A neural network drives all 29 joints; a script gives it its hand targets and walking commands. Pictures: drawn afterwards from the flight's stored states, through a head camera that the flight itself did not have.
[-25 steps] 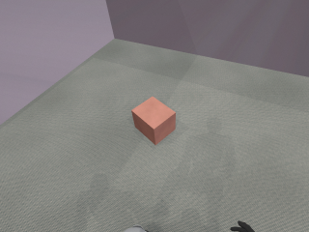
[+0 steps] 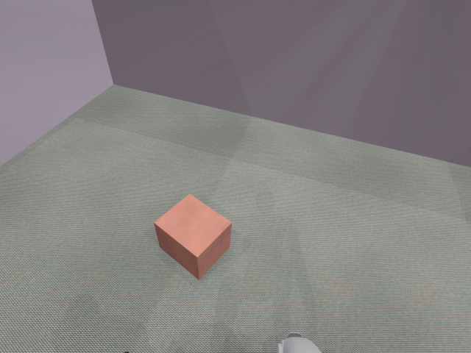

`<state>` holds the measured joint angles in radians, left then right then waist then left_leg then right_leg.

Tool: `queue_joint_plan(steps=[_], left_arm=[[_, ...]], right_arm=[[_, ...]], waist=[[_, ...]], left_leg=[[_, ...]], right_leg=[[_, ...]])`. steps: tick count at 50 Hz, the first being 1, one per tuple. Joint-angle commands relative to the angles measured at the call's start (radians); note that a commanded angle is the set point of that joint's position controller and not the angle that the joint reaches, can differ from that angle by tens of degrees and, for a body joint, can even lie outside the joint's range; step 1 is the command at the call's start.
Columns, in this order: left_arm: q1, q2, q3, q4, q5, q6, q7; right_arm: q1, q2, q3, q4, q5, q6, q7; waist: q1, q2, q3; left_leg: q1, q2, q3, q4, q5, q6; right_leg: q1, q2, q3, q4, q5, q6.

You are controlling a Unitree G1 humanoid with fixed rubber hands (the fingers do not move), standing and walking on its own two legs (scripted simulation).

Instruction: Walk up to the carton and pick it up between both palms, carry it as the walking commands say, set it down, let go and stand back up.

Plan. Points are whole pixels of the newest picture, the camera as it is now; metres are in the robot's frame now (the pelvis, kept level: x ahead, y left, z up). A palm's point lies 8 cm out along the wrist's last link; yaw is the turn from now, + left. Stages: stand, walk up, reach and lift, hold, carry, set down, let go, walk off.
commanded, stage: walk up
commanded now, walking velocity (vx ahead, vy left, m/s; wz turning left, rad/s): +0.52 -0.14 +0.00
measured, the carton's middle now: (194, 235) +0.80 +0.13 -0.68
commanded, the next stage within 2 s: none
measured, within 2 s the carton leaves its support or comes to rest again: neither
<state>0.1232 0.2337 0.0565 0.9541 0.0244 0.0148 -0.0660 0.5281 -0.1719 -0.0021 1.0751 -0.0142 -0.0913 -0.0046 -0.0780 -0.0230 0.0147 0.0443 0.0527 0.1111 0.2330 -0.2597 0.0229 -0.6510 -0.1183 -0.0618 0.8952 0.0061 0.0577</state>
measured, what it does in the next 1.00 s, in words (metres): walks ahead: right foot, then left foot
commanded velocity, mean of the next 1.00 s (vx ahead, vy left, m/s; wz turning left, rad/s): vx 0.27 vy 0.04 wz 0.01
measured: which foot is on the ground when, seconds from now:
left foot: down 0.00-0.20, up 0.22-0.70, down 0.72-1.00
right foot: up 0.00-0.18, down 0.20-0.74, up 0.76-1.00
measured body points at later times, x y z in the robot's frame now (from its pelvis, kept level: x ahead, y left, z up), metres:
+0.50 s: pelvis +0.25 -0.06 -0.01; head +0.28 -0.09 +0.44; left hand +0.21 +0.20 -0.13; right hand +0.32 -0.32 -0.17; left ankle +0.30 +0.10 -0.67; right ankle +0.26 -0.17 -0.75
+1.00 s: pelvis +0.37 +0.04 +0.00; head +0.40 +0.08 +0.45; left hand +0.40 +0.28 -0.18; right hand +0.38 -0.21 -0.13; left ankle +0.41 +0.12 -0.75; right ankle +0.37 -0.14 -0.69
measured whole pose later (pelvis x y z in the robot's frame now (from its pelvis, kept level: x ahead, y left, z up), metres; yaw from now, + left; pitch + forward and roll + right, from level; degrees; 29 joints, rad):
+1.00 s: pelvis +0.37 +0.04 +0.00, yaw +1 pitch -1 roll -4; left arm 0.22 0.23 0.04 1.06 0.01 0.03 0.01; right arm 0.31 -0.18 0.01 1.05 -0.01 -0.06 -0.03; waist -0.01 -0.03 0.08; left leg -0.20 0.06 0.12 0.36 -0.14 0.06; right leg -0.37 -0.04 -0.02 0.85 -0.30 0.03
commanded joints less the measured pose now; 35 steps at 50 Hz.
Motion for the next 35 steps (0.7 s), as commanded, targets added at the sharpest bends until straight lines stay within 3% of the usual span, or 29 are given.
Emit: queue_joint_plan(steps=[1,2,4,6,7,8,9,10,11,12,13,15,16,17,18,20,21,22,27,29,30,32,33,34,35], left_arm=[[-0.159,0.039,-0.001,-0.087,-0.005,-0.025,-0.003],[-0.172,0.023,-0.009,-0.096,-0.008,-0.029,-0.005],[-0.204,0.025,-0.008,-0.112,-0.004,-0.036,0.002],[-0.185,0.027,-0.006,-0.111,0.002,-0.044,0.013],[-0.129,0.015,-0.010,-0.106,0.001,-0.058,0.017],[0.001,0.037,-0.003,-0.078,0.003,-0.077,0.025],[0.181,0.083,0.008,-0.023,0.005,-0.089,0.039],[0.354,0.186,0.037,0.022,0.021,-0.095,0.055],[0.411,0.279,0.057,0.045,0.032,-0.094,0.058],[0.406,0.287,0.064,0.066,0.004,-0.083,0.066],[0.330,0.237,0.051,0.045,0.002,-0.085,0.063],[0.231,0.163,0.028,0.033,-0.009,-0.098,0.071],[0.211,0.105,0.012,0.035,-0.011,-0.101,0.067],[0.197,0.068,-0.002,0.040,-0.007,-0.101,0.065],[0.208,0.071,-0.001,0.041,-0.001,-0.104,0.064],[0.203,0.089,-0.003,0.039,0.003,-0.103,0.062],[0.204,0.078,-0.005,0.036,-0.001,-0.103,0.065],[0.200,0.086,-0.006,0.031,-0.002,-0.106,0.066],[0.296,0.128,0.001,0.048,0.001,-0.100,0.081],[0.306,0.131,0.005,0.052,0.003,-0.096,0.083],[0.304,0.133,0.010,0.052,0.008,-0.089,0.081],[0.307,0.116,0.009,0.069,0.006,-0.082,0.072],[0.335,0.115,0.012,0.093,-0.006,-0.072,0.074],[0.347,0.107,0.011,0.114,-0.015,-0.065,0.077],[0.349,0.103,0.012,0.112,-0.013,-0.059,0.080]], right_arm=[[0.079,-0.142,-0.034,-0.027,0.006,-0.007,-0.018],[0.066,-0.157,-0.036,-0.019,0.000,-0.006,-0.017],[0.091,-0.167,-0.041,-0.006,-0.001,-0.002,-0.019],[0.091,-0.158,-0.037,0.010,-0.009,0.000,-0.021],[0.063,-0.181,-0.042,0.015,-0.010,0.003,-0.024],[0.055,-0.190,-0.045,0.023,-0.005,0.008,-0.025],[0.037,-0.188,-0.045,0.026,-0.001,0.010,-0.023],[0.054,-0.169,-0.040,-0.012,0.004,0.007,-0.019],[0.066,-0.082,-0.020,-0.033,0.010,0.010,-0.017],[0.038,-0.088,-0.045,-0.027,0.013,0.020,-0.018],[-0.003,-0.110,-0.059,-0.037,0.002,0.020,-0.014],[-0.016,-0.106,-0.053,-0.007,0.000,0.038,-0.003],[-0.032,-0.076,-0.049,-0.008,-0.005,0.051,0.005],[-0.026,-0.081,-0.057,-0.014,-0.008,0.065,0.012],[-0.044,-0.076,-0.058,-0.026,-0.006,0.076,0.016],[-0.081,-0.051,-0.054,-0.037,-0.013,0.106,0.019],[-0.093,-0.050,-0.053,-0.047,-0.008,0.114,0.026],[-0.107,-0.061,-0.057,-0.056,-0.006,0.120,0.031],[-0.310,-0.075,-0.050,-0.122,-0.011,0.114,0.047],[-0.343,-0.076,-0.045,-0.130,-0.001,0.105,0.051],[-0.373,-0.082,-0.049,-0.138,-0.002,0.104,0.054],[-0.404,-0.089,-0.044,-0.145,0.002,0.097,0.045],[-0.415,-0.098,-0.046,-0.154,-0.002,0.083,0.038],[-0.383,-0.112,-0.050,-0.154,-0.007,0.066,0.033],[-0.326,-0.109,-0.053,-0.115,-0.018,0.051,0.023]], waist=[[-0.019,0.163,0.182],[-0.028,0.200,0.190],[-0.046,0.191,0.170],[-0.025,0.193,0.151],[0.011,0.233,0.090],[0.086,0.234,0.009],[0.165,0.175,-0.100],[0.229,-0.038,-0.233],[0.198,-0.229,-0.256],[0.211,-0.173,-0.284],[0.170,-0.112,-0.206],[0.115,0.021,-0.076],[0.101,0.007,-0.037],[0.075,-0.050,-0.003],[0.078,-0.099,0.010],[0.053,-0.103,0.037],[0.050,-0.126,0.029],[0.043,-0.151,0.026],[0.095,-0.141,0.067],[0.110,-0.154,0.063],[0.118,-0.148,0.078],[0.136,-0.205,0.079],[0.140,-0.223,0.065],[0.114,-0.209,0.049],[0.098,-0.092,0.047]], left_leg=[[-0.031,0.251,-0.119,-0.125,0.243,0.065],[-0.005,0.244,-0.101,-0.127,0.249,0.066],[0.036,0.256,-0.098,-0.094,0.347,0.071],[0.061,0.252,-0.059,-0.021,0.551,0.058],[0.085,0.213,-0.018,0.070,0.694,0.042],[0.045,0.176,0.002,0.228,0.786,0.031],[-0.088,0.142,0.009,0.402,0.696,0.014],[-0.330,0.093,0.002,0.686,0.315,-0.009],[-0.556,-0.016,-0.048,0.903,-0.343,-0.033],[-0.596,-0.013,-0.120,1.016,-0.275,-0.038],[-0.575,0.019,-0.138,1.054,-0.205,-0.042],[-0.519,0.062,-0.163,1.056,-0.099,-0.042],[-0.497,0.081,-0.166,1.024,-0.075,-0.045],[-0.471,0.074,-0.161,0.999,-0.049,-0.047],[-0.487,0.070,-0.150,0.971,-0.039,-0.041],[-0.483,0.062,-0.139,0.928,-0.008,-0.045],[-0.507,0.050,-0.119,0.894,0.038,-0.044],[-0.518,0.051,-0.113,0.857,0.079,-0.048],[-0.571,0.065,-0.064,0.596,0.176,-0.064],[-0.515,0.058,-0.025,0.487,0.180,-0.073],[-0.496,0.059,-0.021,0.456,0.171,-0.077],[-0.425,0.045,-0.005,0.364,0.138,-0.088],[-0.372,0.037,0.011,0.329,0.103,-0.087],[-0.317,0.028,0.007,0.252,0.103,-0.084],[-0.235,-0.001,0.036,0.204,0.127,-0.088]], right_leg=[[-0.100,-0.008,-0.035,-0.161,0.016,0.006],[-0.088,0.004,-0.062,-0.223,0.001,-0.003],[-0.039,0.026,-0.086,-0.281,-0.059,-0.016],[0.062,0.054,-0.109,-0.349,-0.139,-0.043],[0.163,0.084,-0.112,-0.390,-0.176,-0.058],[0.367,0.112,-0.130,-0.412,-0.145,-0.070],[0.631,0.077,-0.096,-0.415,-0.072,-0.091],[0.920,-0.121,0.120,-0.384,-0.116,-0.135],[1.051,-0.352,0.467,-0.469,-0.015,-0.175],[0.963,-0.392,0.576,-0.584,-0.008,-0.267],[0.807,-0.385,0.562,-0.623,0.081,-0.239],[0.618,-0.345,0.385,-0.574,0.453,-0.208],[0.533,-0.293,0.262,-0.573,0.496,-0.182],[0.452,-0.248,0.203,-0.584,0.489,-0.160],[0.455,-0.230,0.168,-0.592,0.468,-0.160],[0.394,-0.221,0.098,-0.605,0.481,-0.167],[0.404,-0.202,0.066,-0.610,0.469,-0.152],[0.396,-0.192,0.047,-0.627,0.398,-0.156],[0.477,-0.198,0.044,-0.658,0.274,-0.158],[0.475,-0.187,0.016,-0.666,0.129,-0.155],[0.467,-0.190,0.029,-0.687,-0.011,-0.155],[0.443,-0.172,0.021,-0.678,-0.181,-0.147],[0.457,-0.133,-0.001,-0.661,-0.259,-0.134],[0.473,-0.116,-0.006,-0.614,-0.302,-0.117],[0.436,-0.098,-0.015,-0.526,-0.322,-0.110]])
